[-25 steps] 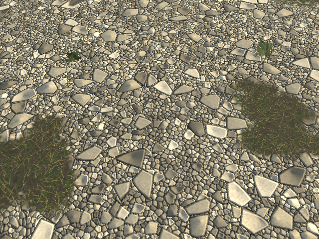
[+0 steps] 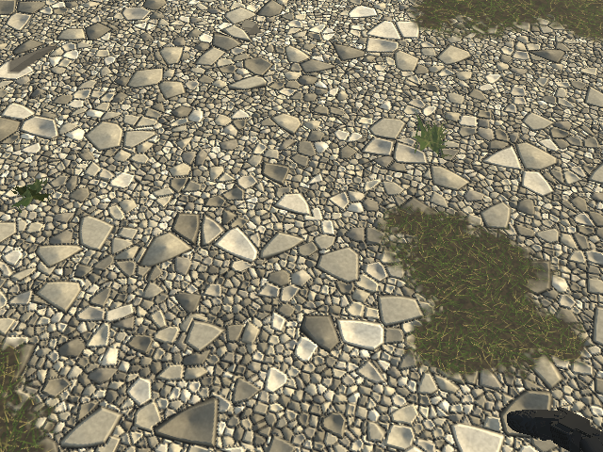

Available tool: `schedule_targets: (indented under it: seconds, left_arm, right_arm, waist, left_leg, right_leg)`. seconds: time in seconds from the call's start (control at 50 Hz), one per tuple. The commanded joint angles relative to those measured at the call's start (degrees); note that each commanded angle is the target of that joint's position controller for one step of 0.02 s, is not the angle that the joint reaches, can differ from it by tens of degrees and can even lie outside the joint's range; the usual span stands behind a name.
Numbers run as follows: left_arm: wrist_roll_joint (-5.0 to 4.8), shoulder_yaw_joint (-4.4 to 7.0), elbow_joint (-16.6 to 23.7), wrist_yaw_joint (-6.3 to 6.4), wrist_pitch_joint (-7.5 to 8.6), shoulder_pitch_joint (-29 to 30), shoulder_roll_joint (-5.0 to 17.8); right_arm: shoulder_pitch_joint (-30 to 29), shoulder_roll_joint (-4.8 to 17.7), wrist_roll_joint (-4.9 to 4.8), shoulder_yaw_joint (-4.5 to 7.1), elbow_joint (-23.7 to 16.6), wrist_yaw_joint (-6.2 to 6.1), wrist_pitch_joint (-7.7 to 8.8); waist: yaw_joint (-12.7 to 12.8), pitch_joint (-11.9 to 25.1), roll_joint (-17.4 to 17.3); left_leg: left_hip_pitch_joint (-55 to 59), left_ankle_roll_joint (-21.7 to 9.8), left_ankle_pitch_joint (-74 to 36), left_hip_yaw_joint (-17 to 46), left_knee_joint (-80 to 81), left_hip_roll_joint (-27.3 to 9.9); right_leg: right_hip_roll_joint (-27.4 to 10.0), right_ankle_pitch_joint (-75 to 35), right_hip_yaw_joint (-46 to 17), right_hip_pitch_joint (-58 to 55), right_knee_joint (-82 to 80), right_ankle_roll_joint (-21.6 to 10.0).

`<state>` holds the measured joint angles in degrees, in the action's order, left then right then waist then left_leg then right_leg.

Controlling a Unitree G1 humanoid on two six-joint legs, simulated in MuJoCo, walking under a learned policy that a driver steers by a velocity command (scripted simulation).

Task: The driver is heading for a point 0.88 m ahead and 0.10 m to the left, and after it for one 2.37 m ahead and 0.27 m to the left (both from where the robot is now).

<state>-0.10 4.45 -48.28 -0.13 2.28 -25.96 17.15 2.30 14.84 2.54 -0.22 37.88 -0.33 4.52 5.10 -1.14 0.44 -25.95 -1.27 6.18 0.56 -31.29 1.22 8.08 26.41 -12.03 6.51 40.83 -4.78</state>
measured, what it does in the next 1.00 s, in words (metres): walks ahead, turning left: right foot, then left foot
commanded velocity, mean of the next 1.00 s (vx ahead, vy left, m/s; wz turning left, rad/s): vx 0.50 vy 0.00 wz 0.20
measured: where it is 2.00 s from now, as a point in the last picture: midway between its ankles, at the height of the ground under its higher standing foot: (268, 288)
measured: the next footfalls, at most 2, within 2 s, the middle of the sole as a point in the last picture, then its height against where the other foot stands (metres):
right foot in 0.44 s outside the picture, level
left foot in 0.94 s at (281, 391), level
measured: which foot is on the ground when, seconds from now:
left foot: down 0.00-0.46, up 0.48-0.92, down 0.94-1.00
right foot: up 0.00-0.42, down 0.44-0.94, up 0.96-1.00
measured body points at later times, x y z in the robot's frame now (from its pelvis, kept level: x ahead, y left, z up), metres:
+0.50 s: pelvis +0.24 -0.03 +0.01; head +0.27 -0.04 +0.45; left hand +0.46 +0.18 -0.08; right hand +0.19 -0.29 -0.14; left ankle +0.11 +0.10 -0.68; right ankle +0.31 -0.12 -0.72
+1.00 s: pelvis +0.49 +0.03 -0.01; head +0.52 +0.05 +0.44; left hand +0.41 +0.28 -0.15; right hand +0.74 -0.15 -0.10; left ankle +0.56 +0.11 -0.72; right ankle +0.33 -0.13 -0.66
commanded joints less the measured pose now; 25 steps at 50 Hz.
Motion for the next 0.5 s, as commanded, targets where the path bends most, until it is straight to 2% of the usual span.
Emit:
schedule_targets:
  seconds: [0.02,0.04,0.06,0.08,0.12,0.16,0.2,0.26,0.28,0.32,0.38,0.4,0.42,0.44,0.46,0.48,0.5]
  left_arm:
    - [1.13,0.57,5.2,0.28,0.38,-1.6,6.2]
    - [1.62,0.52,5.0,-0.39,0.09,2.6,5.8]
    - [1.56,0.37,5.4,-0.93,-0.17,4.4,4.5]
    - [2.33,0.33,5.8,-1.47,-0.64,5.6,4.1]
    - [2.55,-0.01,5.5,-2.18,-1.47,5.1,3.0]
    - [2.43,-0.30,6.3,-2.52,-1.59,7.1,2.3]
    - [2.67,-0.73,7.6,-2.70,-1.33,11.2,1.8]
    - [2.90,-2.07,9.7,-3.16,-0.80,18.5,0.5]
    - [2.65,-2.61,10.4,-3.24,-0.56,21.3,-0.3]
    - [2.07,-3.00,11.1,-3.08,-0.20,24.3,-0.2]
    - [1.78,-2.69,11.4,-1.99,0.63,24.1,1.6]
    - [1.96,-2.42,10.5,-1.53,1.05,21.1,2.1]
    - [2.55,-1.80,8.4,-0.85,1.72,15.1,3.4]
    - [3.78,-0.68,6.4,0.03,2.44,6.5,6.7]
    - [4.76,0.57,6.6,0.82,2.49,0.6,12.5]
    - [2.90,1.04,6.1,0.91,1.50,0.9,12.9]
    - [2.18,-0.24,6.6,0.74,1.21,5.3,7.8]
  right_arm:
    - [15.7,11.8,-0.08,4.65,0.2,-1.08,-0.89]
    - [13.3,7.3,-0.52,3.59,-0.1,-0.78,-0.85]
    - [11.9,5.7,-0.43,3.09,0.3,-0.61,-0.71]
    - [12.7,5.3,-0.54,2.90,1.3,-0.61,-0.27]
    - [14.5,5.5,-0.99,3.02,3.0,-0.07,0.88]
    - [16.0,5.9,-1.41,3.25,4.4,0.47,1.80]
    - [17.6,6.1,-1.56,3.33,5.9,0.78,1.98]
    - [18.5,5.9,-2.30,3.33,7.7,1.15,1.34]
    - [19.6,6.3,-2.31,3.48,8.4,1.24,1.16]
    - [22.1,8.1,-2.02,4.02,9.6,1.29,0.81]
    - [23.5,9.8,-1.76,4.61,11.0,1.11,0.19]
    - [23.2,10.0,-1.80,4.68,11.2,1.00,-0.01]
    - [23.2,9.4,-2.14,4.51,11.6,0.96,-0.12]
    - [22.8,7.4,-2.54,3.95,10.7,1.02,0.11]
    - [24.4,1.2,-3.63,2.52,7.7,1.00,0.22]
    - [26.0,5.4,-2.78,3.80,8.0,0.45,-0.64]
    - [23.8,6.8,-2.04,4.45,8.9,0.38,-1.42]
  waist:
    - [-6.6,10.6,-8.6]
    - [-7.0,4.9,-2.6]
    - [-6.0,1.7,-2.8]
    - [-5.6,0.5,-5.5]
    - [-4.8,1.1,-7.1]
    - [-4.4,1.2,-6.6]
    - [-4.8,-0.1,-6.1]
    - [-5.3,-1.2,-6.1]
    - [-6.2,-1.6,-6.1]
    - [-7.3,-1.6,-6.2]
    - [-6.6,-1.2,-6.1]
    - [-4.9,-0.3,-5.7]
    - [-2.1,2.7,-3.4]
    - [1.4,8.8,0.7]
    - [2.4,16.2,11.8]
    - [1.3,16.9,13.1]
    - [-0.9,9.1,6.8]
  left_leg:
    - [34.1,-10.9,23.2,39.9,14.9,-26.0]
    - [27.4,-9.8,19.8,30.7,15.9,-22.4]
    - [22.6,-8.2,12.8,22.9,17.8,-19.5]
    - [20.1,-7.5,7.0,18.1,18.7,-17.2]
    - [18.7,-7.5,-3.3,12.6,19.3,-15.2]
    - [19.3,-8.6,-8.2,9.5,20.5,-15.2]
    - [19.7,-9.5,-9.3,7.6,21.9,-14.7]
    - [18.3,-9.3,-11.2,4.1,22.5,-11.4]
    - [17.2,-9.1,-12.0,3.6,22.3,-10.8]
    - [17.4,-9.0,-13.9,4.5,20.8,-11.5]
    - [20.1,-8.3,-16.4,7.8,17.0,-13.5]
    - [20.2,-7.7,-18.2,8.0,13.7,-13.2]
    - [18.4,-6.6,-21.1,6.0,5.7,-10.7]
    - [11.7,-5.2,-13.9,3.4,-6.8,-7.2]
    - [-4.1,-2.8,12.8,-1.9,-24.7,-0.1]
    - [-10.3,-3.6,24.6,0.8,-33.6,1.6]
    - [-12.1,-4.2,21.1,3.4,-36.3,-1.9]
  right_leg:
    - [-5.1,1.8,5.1,31.9,30.1,0.1]
    - [-6.7,-2.9,5.7,31.1,29.2,0.5]
    - [-8.3,-5.5,6.3,29.7,26.7,0.9]
    - [-9.3,-6.4,6.6,28.6,24.8,1.4]
    - [-8.8,-8.0,7.0,26.7,24.1,1.9]
    - [-8.5,-10.4,6.3,28.4,22.3,2.3]
    - [-8.6,-13.3,6.2,30.9,17.6,2.9]
    - [-10.7,-19.5,12.1,28.4,5.2,4.1]
    - [-10.6,-20.6,13.4,26.0,1.2,4.4]
    - [-9.6,-20.5,14.6,22.2,-3.5,4.5]
    - [-8.7,-17.6,14.4,17.7,-8.0,3.3]
    - [-7.8,-16.8,14.4,13.2,-10.9,2.7]
    - [-7.3,-17.9,14.2,3.9,-14.9,1.6]
    - [-14.0,-14.3,7.3,-8.9,-16.3,-0.5]
    - [-30.9,-7.4,-13.1,-23.3,-20.2,-4.1]
    - [-34.8,-5.7,-24.7,-19.8,-24.7,-7.7]
    - [-31.7,-2.9,-17.5,-13.9,-25.3,-6.8]
Over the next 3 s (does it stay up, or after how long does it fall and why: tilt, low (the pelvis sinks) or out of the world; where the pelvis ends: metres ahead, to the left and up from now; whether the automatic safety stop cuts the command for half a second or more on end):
stays up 0.81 0.18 0.02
